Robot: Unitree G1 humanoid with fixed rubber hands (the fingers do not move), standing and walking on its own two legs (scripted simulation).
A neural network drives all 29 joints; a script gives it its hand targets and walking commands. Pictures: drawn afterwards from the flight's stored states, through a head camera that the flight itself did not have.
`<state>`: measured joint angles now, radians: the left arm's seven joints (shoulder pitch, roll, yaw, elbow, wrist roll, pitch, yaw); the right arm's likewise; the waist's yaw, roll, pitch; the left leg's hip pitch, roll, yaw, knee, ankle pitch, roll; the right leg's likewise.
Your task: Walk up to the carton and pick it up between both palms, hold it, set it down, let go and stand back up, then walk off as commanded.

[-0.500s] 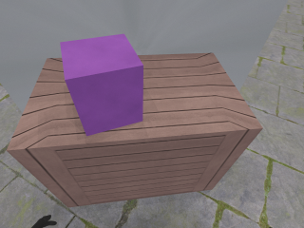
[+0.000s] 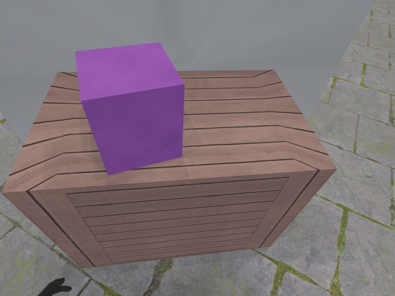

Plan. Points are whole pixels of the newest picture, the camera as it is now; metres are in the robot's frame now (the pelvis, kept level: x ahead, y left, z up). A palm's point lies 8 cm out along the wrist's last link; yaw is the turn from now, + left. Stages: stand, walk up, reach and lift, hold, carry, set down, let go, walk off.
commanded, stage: walk up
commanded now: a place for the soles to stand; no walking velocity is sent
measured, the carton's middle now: (133, 109) +0.57 +0.17 +0.05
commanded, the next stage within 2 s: none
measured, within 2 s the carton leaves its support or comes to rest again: neither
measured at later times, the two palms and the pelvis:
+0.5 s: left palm out of the picture +0.11 +0.28 -0.10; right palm out of the picture +0.07 -0.37 -0.07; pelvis -0.01 -0.03 +0.00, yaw +1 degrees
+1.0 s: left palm out of the picture +0.07 +0.27 -0.11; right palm out of the picture +0.08 -0.38 -0.08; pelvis -0.01 -0.05 -0.01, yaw +3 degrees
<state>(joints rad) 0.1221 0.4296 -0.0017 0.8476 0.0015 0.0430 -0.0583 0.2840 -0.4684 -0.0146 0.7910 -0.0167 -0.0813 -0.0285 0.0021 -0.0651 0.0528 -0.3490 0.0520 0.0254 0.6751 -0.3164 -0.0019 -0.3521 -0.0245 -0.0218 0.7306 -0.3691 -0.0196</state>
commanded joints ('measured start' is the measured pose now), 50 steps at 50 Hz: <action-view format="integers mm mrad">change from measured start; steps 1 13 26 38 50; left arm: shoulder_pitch -51 -76 -13 -60 38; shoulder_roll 185 203 264 142 273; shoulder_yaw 122 112 138 104 136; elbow -99 -108 -74 -106 -58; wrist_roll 37 36 53 22 49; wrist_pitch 2 -8 -24 9 -57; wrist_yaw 9 17 17 27 35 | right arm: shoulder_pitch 41 129 -6 118 -42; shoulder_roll -289 -198 -196 -289 -183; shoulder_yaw -81 -68 -69 -91 -61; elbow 21 46 -17 34 -20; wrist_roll -7 11 5 -17 10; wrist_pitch -24 -20 11 -31 14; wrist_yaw -37 -36 -48 -42 -37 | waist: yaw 2 -21 51 -2 60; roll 174 -85 -133 189 -73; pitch -62 -123 -7 -38 -43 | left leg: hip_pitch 52 46 -256 100 -310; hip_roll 260 -22 -62 286 -58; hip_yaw -375 28 -52 -573 -62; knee -221 -84 292 -332 213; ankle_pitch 215 251 -249 -45 -215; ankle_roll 207 44 54 205 50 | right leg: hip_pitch -86 101 84 -224 198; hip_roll -32 -144 -306 -14 -325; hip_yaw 40 86 362 37 391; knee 45 -67 -404 215 -355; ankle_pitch -195 379 -100 -226 48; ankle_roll -35 -116 -198 -25 -156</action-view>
